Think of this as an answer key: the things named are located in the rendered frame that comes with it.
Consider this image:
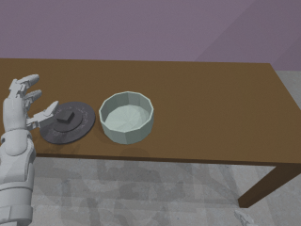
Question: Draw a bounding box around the lid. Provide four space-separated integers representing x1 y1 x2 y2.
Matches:
40 101 96 145

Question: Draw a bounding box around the pot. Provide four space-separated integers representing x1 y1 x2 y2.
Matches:
99 91 154 145

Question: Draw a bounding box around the knob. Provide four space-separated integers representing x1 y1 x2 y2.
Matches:
56 109 74 123

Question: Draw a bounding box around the table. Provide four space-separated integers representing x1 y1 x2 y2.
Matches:
0 57 301 208

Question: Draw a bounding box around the left robot hand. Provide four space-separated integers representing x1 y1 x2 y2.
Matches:
3 74 59 133

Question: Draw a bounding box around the robot left forearm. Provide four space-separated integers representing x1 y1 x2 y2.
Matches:
0 129 37 226

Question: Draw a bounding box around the right robot hand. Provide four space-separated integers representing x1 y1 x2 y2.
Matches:
234 210 258 226

